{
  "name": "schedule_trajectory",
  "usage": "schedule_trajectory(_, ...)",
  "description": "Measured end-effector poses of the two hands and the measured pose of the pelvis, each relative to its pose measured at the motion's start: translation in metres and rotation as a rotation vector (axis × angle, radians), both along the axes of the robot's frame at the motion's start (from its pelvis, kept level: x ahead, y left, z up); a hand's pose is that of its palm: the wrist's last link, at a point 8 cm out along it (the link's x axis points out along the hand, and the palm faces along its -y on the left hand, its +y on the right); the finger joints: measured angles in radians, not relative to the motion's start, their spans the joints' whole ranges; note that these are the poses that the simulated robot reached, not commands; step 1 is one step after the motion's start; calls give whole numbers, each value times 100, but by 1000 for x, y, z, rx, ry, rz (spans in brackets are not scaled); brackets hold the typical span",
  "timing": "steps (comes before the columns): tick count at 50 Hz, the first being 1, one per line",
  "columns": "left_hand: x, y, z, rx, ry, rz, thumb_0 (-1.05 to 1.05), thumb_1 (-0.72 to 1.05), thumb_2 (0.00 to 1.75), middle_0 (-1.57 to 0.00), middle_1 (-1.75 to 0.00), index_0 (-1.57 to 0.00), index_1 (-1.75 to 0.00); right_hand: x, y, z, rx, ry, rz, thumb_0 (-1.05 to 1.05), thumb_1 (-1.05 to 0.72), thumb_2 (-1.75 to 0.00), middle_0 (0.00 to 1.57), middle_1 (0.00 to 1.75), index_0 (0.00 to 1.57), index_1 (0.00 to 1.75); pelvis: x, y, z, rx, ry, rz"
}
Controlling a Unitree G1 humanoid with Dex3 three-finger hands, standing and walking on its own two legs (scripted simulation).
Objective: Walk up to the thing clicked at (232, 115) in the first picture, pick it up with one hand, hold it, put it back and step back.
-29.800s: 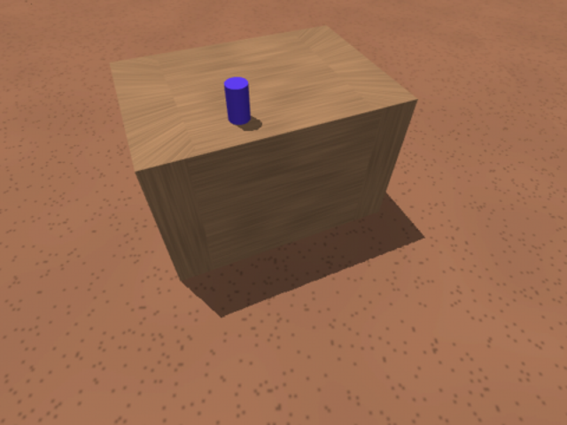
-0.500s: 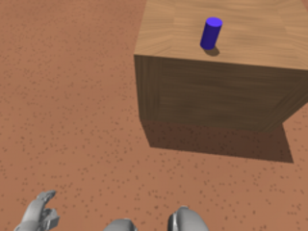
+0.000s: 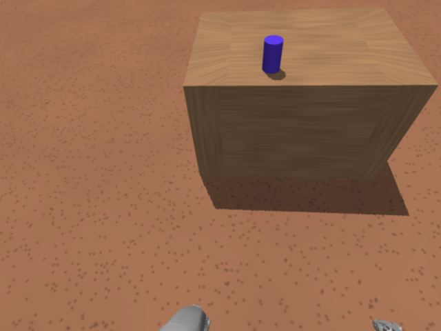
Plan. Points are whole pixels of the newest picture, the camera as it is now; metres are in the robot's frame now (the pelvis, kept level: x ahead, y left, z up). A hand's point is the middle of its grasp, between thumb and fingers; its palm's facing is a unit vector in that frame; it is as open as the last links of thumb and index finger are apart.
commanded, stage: step back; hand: right
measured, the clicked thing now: (272, 55) +1.08 -0.12 -0.11
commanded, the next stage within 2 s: stand in 1.00 s
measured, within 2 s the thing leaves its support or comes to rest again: neither
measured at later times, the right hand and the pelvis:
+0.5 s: hand out of the picture +0.07 -0.26 -0.16, palm faces -0.08 +0.93 -0.35, open 7.3 cm; pelvis -0.01 +0.00 -0.01, yaw +5 degrees
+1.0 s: hand out of the picture +0.17 -0.20 -0.15, palm faces -0.12 +0.94 -0.33, open 7.3 cm; pelvis +0.03 +0.03 +0.00, yaw +4 degrees
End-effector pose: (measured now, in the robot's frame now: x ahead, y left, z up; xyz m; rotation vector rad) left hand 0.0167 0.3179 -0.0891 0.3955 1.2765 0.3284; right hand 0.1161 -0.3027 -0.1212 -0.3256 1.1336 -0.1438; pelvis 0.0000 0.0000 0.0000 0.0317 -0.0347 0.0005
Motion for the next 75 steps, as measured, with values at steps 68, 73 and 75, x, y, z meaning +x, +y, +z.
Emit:
schedule_trajectory(68, 67, 22, -17, -137, -90, -4, 1, 90, 90, -20, -30, -20, -30, 33, 57, 22, -7, 7, 33, 0, -91, -90, 21, 30, 21, 30, 28, 40, 14, -36, -20, 75)
schedule_trajectory(73, 61, 21, -15, -137, -78, -3, 1, 90, 90, -20, -30, -20, -30, 17, 53, 21, -9, 36, 16, 0, -91, -90, 21, 30, 21, 30, 25, 38, 15, -35, -19, 76)
schedule_trajectory(75, 57, 21, -15, -135, -68, -1, 1, 90, 90, -20, -30, -20, -30, 11, 51, 19, -8, 51, 11, 0, -91, -90, 21, 30, 21, 30, 24, 37, 15, -33, -16, 77)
